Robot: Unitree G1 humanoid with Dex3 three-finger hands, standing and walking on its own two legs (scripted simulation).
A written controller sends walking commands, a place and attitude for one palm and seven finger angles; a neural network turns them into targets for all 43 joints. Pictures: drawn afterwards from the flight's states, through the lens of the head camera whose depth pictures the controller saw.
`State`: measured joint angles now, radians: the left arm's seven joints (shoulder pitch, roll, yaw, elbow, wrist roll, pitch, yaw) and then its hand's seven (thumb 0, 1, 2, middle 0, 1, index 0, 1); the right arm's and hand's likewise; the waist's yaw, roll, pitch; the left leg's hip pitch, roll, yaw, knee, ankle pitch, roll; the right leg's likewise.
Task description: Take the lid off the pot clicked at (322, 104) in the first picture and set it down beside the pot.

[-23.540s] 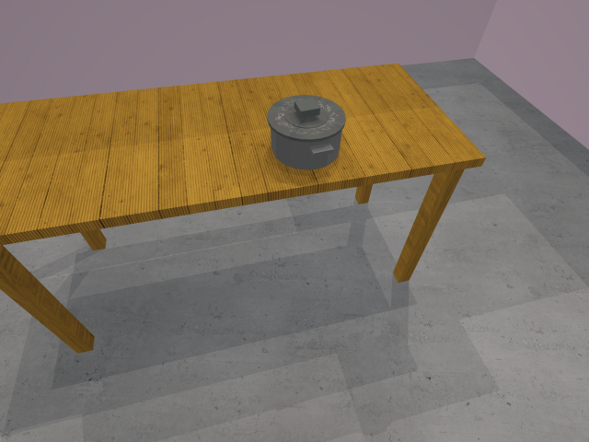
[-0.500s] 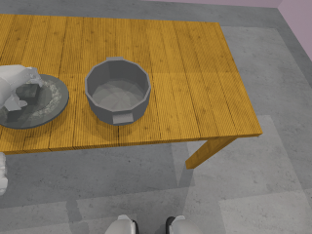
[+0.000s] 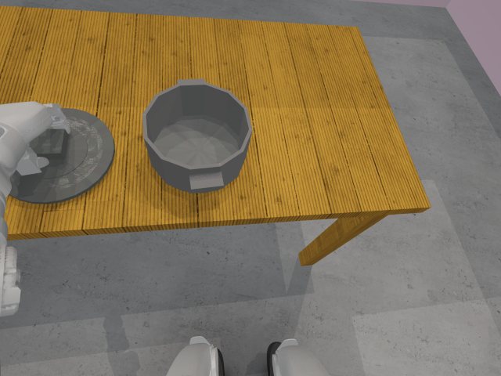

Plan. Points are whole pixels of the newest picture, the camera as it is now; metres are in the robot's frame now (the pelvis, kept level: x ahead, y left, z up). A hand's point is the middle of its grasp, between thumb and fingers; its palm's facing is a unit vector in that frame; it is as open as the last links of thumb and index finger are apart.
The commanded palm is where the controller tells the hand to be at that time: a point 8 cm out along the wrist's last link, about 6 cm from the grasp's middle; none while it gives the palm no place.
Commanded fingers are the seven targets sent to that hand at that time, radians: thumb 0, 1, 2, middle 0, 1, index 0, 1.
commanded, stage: open the fingers wide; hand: left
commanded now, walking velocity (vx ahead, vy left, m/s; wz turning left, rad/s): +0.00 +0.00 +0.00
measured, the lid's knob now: (49, 144) +0.49 +0.32 -0.03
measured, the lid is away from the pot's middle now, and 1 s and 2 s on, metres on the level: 0.25 0.26 0.26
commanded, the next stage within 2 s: raise the empty hand in 0.98 s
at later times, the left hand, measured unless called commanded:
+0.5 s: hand (24, 158) +0.45 +0.33 +0.00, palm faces -0.46 -0.14 -0.88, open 8.8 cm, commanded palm +0.49 +0.30 +0.06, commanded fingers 0.00 0.16 0.64 -0.47 -0.98 -0.37 -0.93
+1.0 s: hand (22, 156) +0.45 +0.34 +0.00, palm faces -0.47 -0.14 -0.87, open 10.9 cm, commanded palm +0.49 +0.31 +0.06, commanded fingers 0.00 0.04 0.54 -0.31 -0.93 -0.31 -0.93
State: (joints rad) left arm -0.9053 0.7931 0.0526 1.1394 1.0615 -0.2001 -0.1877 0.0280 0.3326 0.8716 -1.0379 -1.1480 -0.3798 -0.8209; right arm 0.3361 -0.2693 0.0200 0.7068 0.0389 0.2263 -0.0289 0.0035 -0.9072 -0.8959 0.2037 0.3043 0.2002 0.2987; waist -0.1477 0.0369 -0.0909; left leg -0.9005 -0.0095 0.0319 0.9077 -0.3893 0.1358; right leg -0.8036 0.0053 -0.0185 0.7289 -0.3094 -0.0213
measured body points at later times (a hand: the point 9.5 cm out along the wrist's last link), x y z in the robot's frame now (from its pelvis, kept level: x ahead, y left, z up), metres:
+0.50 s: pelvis -0.01 +0.00 +0.00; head +0.11 +0.06 +0.42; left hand +0.47 +0.34 +0.05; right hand +0.01 -0.28 -0.11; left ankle +0.02 +0.02 -0.69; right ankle +0.02 -0.19 -0.69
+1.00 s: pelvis -0.01 +0.00 -0.01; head +0.12 +0.06 +0.42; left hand +0.47 +0.34 +0.05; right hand +0.00 -0.28 -0.11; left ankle +0.01 +0.02 -0.69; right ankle +0.02 -0.20 -0.69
